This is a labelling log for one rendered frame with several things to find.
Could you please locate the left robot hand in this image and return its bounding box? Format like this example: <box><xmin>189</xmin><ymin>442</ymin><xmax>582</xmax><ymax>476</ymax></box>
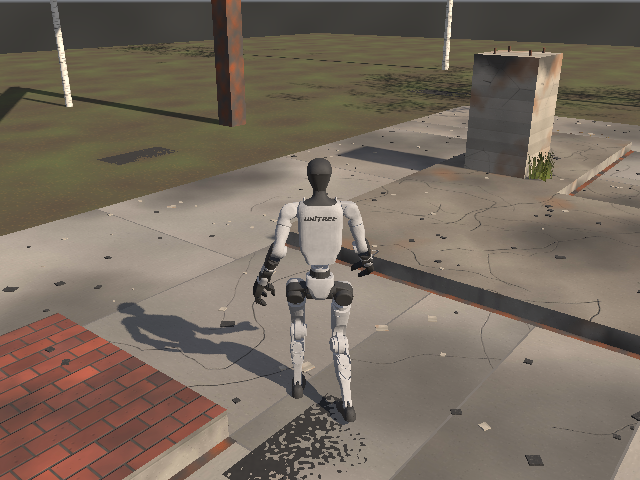
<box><xmin>253</xmin><ymin>276</ymin><xmax>275</xmax><ymax>306</ymax></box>

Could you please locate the left robot forearm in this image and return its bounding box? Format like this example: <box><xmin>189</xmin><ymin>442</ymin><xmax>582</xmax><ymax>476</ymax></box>
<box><xmin>257</xmin><ymin>243</ymin><xmax>280</xmax><ymax>286</ymax></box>

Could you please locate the robot left upper arm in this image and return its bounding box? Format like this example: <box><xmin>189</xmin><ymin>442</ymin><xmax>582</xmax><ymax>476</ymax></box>
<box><xmin>271</xmin><ymin>202</ymin><xmax>299</xmax><ymax>259</ymax></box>

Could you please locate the robot right upper arm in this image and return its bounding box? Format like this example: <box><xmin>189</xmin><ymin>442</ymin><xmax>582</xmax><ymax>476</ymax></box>
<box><xmin>340</xmin><ymin>201</ymin><xmax>368</xmax><ymax>254</ymax></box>

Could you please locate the right robot forearm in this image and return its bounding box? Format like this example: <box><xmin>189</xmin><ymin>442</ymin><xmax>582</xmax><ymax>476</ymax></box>
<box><xmin>358</xmin><ymin>238</ymin><xmax>373</xmax><ymax>267</ymax></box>

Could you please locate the left robot foot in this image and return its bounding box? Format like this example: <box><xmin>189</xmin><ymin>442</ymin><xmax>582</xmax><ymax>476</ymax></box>
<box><xmin>292</xmin><ymin>374</ymin><xmax>306</xmax><ymax>399</ymax></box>

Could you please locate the right robot hand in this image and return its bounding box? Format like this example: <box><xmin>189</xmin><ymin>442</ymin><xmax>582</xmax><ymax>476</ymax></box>
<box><xmin>351</xmin><ymin>260</ymin><xmax>374</xmax><ymax>277</ymax></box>

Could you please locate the humanoid robot torso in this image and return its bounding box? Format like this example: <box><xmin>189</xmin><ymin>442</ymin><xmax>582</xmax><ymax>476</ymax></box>
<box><xmin>297</xmin><ymin>197</ymin><xmax>343</xmax><ymax>300</ymax></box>

